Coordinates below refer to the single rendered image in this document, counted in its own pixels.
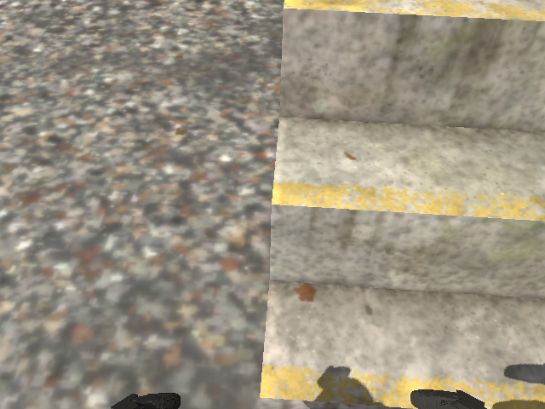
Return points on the right robot hand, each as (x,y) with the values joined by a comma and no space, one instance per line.
(439,399)

